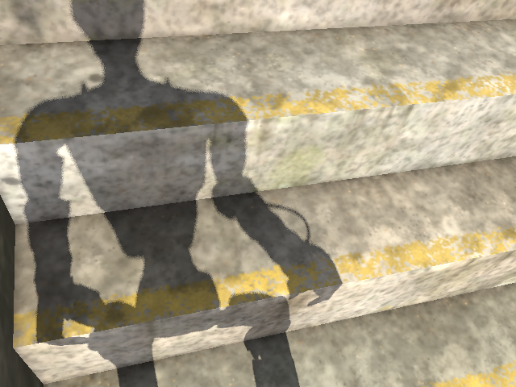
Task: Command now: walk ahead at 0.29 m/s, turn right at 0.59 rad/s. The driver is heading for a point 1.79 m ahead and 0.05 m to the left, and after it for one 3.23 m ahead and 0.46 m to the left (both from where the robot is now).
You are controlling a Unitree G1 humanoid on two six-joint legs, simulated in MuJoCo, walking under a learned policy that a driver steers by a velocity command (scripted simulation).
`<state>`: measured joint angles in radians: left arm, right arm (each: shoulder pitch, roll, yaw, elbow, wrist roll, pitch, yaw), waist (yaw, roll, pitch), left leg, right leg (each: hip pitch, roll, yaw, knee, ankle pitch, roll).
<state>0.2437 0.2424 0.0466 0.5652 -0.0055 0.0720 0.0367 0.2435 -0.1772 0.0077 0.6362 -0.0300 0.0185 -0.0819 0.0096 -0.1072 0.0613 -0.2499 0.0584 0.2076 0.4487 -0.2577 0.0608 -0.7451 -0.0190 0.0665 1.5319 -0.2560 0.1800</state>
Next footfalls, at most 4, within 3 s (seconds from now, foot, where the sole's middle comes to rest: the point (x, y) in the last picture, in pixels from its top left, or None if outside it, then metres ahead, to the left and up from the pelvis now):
0.28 right None -0.03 -0.21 -0.78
0.60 left None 0.06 -0.06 -0.78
1.28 left None -0.03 -0.01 -0.78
1.68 right None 0.14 -0.17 -0.78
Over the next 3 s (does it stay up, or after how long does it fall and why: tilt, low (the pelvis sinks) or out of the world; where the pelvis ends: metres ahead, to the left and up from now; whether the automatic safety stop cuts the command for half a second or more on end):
stays up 0.05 -0.09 -0.02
